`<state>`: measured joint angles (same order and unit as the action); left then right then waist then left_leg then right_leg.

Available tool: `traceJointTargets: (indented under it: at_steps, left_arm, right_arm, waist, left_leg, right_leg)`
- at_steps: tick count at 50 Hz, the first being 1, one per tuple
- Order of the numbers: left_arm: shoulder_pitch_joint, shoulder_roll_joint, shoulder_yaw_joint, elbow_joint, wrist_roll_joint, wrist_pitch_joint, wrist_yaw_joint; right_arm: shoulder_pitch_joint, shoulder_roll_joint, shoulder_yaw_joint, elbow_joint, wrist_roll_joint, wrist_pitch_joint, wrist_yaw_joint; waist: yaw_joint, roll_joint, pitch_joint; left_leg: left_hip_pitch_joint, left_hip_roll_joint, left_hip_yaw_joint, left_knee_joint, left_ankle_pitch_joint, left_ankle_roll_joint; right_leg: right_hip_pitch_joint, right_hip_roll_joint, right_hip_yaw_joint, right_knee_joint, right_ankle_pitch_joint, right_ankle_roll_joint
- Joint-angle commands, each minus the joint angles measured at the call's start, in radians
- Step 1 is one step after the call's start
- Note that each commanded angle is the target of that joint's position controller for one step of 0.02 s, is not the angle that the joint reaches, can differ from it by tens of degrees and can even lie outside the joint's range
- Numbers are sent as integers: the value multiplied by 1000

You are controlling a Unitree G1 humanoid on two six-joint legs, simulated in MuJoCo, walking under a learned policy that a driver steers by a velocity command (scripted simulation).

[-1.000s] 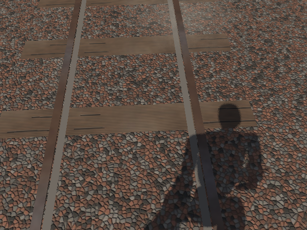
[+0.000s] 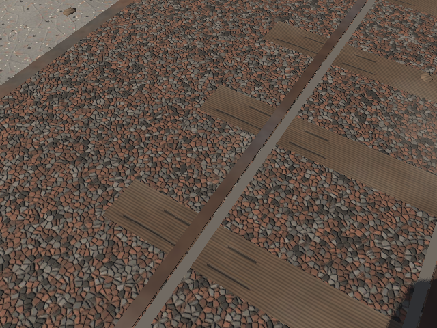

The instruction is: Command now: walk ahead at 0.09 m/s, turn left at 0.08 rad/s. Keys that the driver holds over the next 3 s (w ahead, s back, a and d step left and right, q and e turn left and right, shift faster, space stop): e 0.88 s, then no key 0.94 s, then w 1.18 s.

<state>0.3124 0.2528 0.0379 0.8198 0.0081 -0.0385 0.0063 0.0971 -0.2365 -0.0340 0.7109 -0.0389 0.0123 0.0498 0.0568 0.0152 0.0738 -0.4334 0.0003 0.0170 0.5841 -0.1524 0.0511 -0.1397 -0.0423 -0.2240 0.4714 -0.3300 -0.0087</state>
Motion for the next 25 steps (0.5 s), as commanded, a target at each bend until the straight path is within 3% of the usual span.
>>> traceJointTargets:
  at_steps: [1,2,3,4,5,6,8,10,14,17,19,20,21,22,23,24,25]
  left_arm:
    - [64,86,10,-36,-3,4,-4]
    - [170,-29,-29,-52,-18,13,-12]
    - [103,39,-12,-28,-23,46,-2]
    - [41,78,1,-50,-19,59,-3]
    - [1,92,10,-53,-9,63,-2]
    - [5,101,18,-44,-2,67,-2]
    - [61,98,27,-16,10,77,-2]
    - [62,75,29,-19,6,85,-3]
    - [2,50,27,-58,9,103,-14]
    - [-7,58,29,-84,7,105,-25]
    - [35,57,31,-84,6,99,-32]
    - [71,63,33,-75,8,93,-35]
    - [78,102,41,-77,20,82,-33]
    - [45,249,72,-121,25,76,-24]
    - [86,280,87,-111,29,80,-9]
    - [44,236,76,-112,25,81,2]
    - [-29,199,66,-125,13,82,4]
  right_arm:
    - [188,-113,-22,0,-30,-43,-28]
    - [168,-138,-11,-26,-27,-47,-44]
    - [198,-98,-8,2,26,-41,-63]
    - [160,-101,-3,11,28,-34,-73]
    - [109,-102,-1,9,24,-27,-83]
    - [71,-106,-1,5,23,-21,-93]
    - [44,-116,-8,0,25,-15,-100]
    - [40,-108,-12,0,24,-15,-98]
    - [34,-99,-20,10,10,-6,-93]
    - [41,-122,-34,17,7,-1,-87]
    - [21,-148,-45,16,14,3,-87]
    - [15,-152,-50,19,19,8,-88]
    - [55,-128,-51,30,17,17,-83]
    - [73,-55,-33,-17,24,25,-79]
    - [-37,-90,-36,-41,9,35,-86]
    - [-28,-88,-37,-38,21,38,-81]
    - [3,-99,-40,-20,27,33,-74]
  waist:
    - [-84,39,-215]
    - [-41,219,-327]
    - [-105,168,-353]
    - [-89,158,-255]
    - [-75,133,-180]
    - [-53,129,-146]
    - [-26,112,-142]
    - [-24,82,-156]
    - [-45,129,-122]
    - [-51,135,-140]
    - [-18,113,-152]
    - [2,80,-143]
    - [-2,-59,-96]
    - [-31,-348,-40]
    - [26,-262,14]
    - [-20,-185,17]
    - [-62,-136,22]
  left_leg:
    - [412,134,-123,-205,421,44]
    - [559,433,-379,-165,837,189]
    - [468,406,-351,-178,743,264]
    - [416,365,-305,-219,624,250]
    - [359,326,-254,-249,521,214]
    - [319,293,-201,-268,478,180]
    - [271,260,-115,-272,474,164]
    - [246,264,-77,-279,392,174]
    - [193,266,-49,-297,93,172]
    - [186,299,-55,-276,39,170]
    - [148,299,-30,-229,16,130]
    - [98,277,7,-171,-30,82]
    - [17,215,79,-22,-162,5]
    - [-210,21,165,210,-424,-85]
    - [-210,-6,15,385,-452,-80]
    - [-181,11,-38,453,-361,-73]
    - [-169,19,-52,456,-261,-66]
  right_leg:
    - [-84,-134,107,164,407,-57]
    - [-205,-37,103,293,-219,-9]
    - [-168,-2,200,350,-347,-8]
    - [-222,13,228,400,-344,-9]
    - [-258,16,237,423,-300,-7]
    - [-256,12,242,430,-248,-2]
    - [-228,31,213,498,-185,13]
    - [-226,29,206,534,-167,23]
    - [-226,16,179,423,-130,15]
    - [-179,18,159,332,-124,-7]
    - [-83,30,135,196,-60,-39]
    - [-14,44,141,77,7,-60]
    - [6,-20,291,-102,29,-84]
    - [-1,-316,745,-236,137,-173]
    - [-127,-353,771,-278,226,-255]
    - [-156,-289,675,-257,188,-253]
    - [-160,-213,588,-244,147,-215]
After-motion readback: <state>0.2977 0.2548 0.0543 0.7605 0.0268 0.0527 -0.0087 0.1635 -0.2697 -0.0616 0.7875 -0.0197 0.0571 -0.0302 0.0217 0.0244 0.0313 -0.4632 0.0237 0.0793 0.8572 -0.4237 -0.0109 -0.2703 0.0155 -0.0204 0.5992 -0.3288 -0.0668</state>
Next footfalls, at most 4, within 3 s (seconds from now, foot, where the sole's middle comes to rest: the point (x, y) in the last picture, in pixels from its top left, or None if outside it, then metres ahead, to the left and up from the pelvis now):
0.02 left None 0.13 0.10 -0.77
0.42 right None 0.01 -0.10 -0.77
0.94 left None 0.09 0.07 -0.77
1.30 right None -0.06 -0.08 -0.77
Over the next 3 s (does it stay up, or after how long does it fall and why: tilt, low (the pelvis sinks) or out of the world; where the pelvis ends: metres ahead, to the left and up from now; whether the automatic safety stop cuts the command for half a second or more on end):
stays up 0.43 -0.23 0.01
